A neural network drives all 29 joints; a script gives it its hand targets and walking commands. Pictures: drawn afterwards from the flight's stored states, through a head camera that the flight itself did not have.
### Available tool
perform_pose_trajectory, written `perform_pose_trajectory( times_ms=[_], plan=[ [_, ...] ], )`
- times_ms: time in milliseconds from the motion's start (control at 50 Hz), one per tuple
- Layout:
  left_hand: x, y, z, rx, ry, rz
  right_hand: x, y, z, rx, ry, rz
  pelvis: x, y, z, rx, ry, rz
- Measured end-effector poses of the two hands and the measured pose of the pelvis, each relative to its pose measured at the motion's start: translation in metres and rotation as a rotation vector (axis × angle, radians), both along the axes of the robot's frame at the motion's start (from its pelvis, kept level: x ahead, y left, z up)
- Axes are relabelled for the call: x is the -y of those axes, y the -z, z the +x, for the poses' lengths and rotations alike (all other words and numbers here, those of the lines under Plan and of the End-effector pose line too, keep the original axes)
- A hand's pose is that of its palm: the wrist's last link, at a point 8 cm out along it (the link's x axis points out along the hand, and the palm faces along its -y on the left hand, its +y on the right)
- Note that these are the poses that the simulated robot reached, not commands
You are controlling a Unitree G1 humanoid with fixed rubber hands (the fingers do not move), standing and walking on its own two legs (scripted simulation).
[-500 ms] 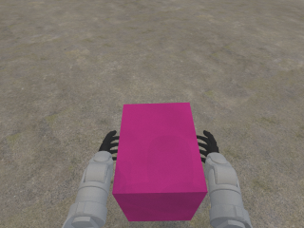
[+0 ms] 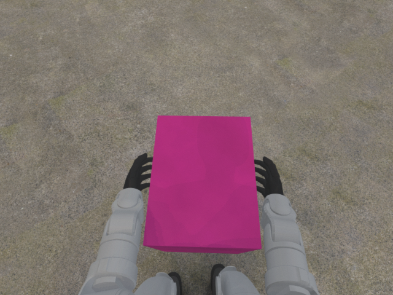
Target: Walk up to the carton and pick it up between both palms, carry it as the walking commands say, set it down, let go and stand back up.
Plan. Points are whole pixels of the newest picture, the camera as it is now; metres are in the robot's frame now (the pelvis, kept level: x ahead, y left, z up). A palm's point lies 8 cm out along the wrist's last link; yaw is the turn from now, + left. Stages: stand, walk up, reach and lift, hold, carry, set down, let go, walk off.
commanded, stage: set down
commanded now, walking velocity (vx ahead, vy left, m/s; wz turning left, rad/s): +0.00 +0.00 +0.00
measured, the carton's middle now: (202, 192) +0.34 -0.01 -0.15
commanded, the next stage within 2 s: none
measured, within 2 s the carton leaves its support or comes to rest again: neither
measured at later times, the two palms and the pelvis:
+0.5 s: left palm (144, 189) +0.35 +0.14 -0.14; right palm (261, 199) +0.33 -0.16 -0.15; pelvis -0.05 -0.01 -0.06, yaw +2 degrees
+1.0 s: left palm (147, 189) +0.38 +0.15 -0.23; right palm (248, 197) +0.36 -0.15 -0.24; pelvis -0.05 -0.01 -0.15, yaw +4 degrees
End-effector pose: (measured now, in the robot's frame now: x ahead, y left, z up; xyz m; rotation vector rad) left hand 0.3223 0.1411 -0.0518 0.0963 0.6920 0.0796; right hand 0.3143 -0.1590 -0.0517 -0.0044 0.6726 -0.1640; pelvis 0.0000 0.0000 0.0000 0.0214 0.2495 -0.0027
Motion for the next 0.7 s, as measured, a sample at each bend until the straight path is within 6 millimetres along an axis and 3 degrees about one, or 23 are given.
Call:
perform_pose_trajectory(
  times_ms=[160,400,700],
  plan=[
    [0.002,0.035,0.004,0.005,0.015,-0.004,0.002,0.038,-0.005,0.004,0.014,-0.015,0.001,0.017,-0.017,-0.089,-0.009,0.006],
    [0.002,0.073,0.019,0.04,0.037,0.012,0.001,0.077,0.007,0.037,0.035,-0.01,0.008,0.05,-0.04,-0.178,-0.023,0.015],
    [-0.001,0.122,0.039,0.025,0.035,0.008,-0.002,0.127,0.027,0.022,0.044,0.002,0.011,0.093,-0.047,-0.305,-0.047,0.01]
  ],
)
